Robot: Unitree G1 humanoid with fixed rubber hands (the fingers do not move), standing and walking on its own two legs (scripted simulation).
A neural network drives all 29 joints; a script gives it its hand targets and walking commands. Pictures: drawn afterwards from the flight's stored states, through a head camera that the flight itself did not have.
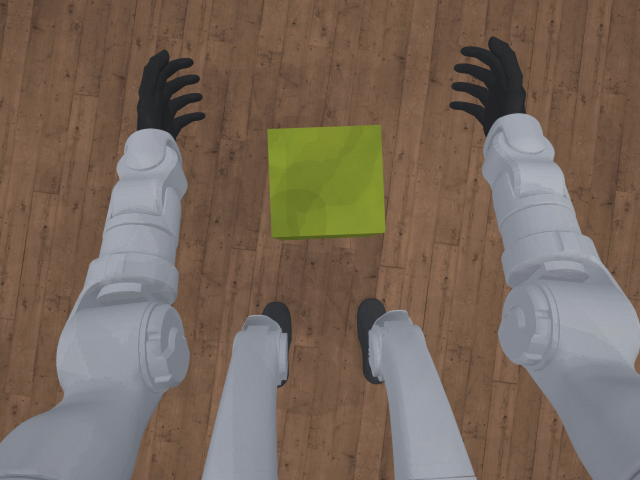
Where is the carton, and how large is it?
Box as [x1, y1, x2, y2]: [267, 125, 385, 239]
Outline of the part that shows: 380,125 267,129 272,237 280,239 368,236 385,232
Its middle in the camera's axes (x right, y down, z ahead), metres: +0.01 -0.11 +0.84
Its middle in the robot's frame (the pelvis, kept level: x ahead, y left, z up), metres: +0.47 -0.01 -0.51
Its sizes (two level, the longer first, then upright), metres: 0.210 0.200 0.250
